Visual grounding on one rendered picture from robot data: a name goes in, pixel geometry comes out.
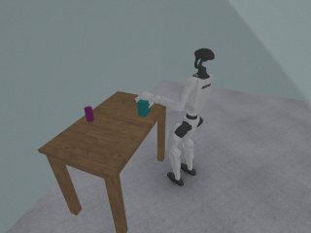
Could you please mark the sponge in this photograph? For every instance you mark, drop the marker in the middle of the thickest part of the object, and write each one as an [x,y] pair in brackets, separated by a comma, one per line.
[143,108]

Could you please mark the robot left shin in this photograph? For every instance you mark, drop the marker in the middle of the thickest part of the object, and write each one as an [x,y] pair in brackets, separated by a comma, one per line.
[175,164]

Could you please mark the robot left upper arm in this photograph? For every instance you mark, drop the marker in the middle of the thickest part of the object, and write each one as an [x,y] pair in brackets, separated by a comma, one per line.
[188,86]

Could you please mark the table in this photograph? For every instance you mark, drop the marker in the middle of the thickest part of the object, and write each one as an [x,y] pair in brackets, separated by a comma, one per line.
[103,147]

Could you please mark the robot right thigh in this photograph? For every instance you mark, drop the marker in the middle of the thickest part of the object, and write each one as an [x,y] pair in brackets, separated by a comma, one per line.
[187,143]

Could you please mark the robot right upper arm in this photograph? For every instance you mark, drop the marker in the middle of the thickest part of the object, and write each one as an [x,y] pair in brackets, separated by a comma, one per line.
[212,77]

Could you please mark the left robot forearm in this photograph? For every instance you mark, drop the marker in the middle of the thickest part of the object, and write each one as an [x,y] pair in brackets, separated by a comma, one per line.
[169,104]

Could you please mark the left robot hand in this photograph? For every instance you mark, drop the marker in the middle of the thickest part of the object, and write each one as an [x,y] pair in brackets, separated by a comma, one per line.
[146,96]

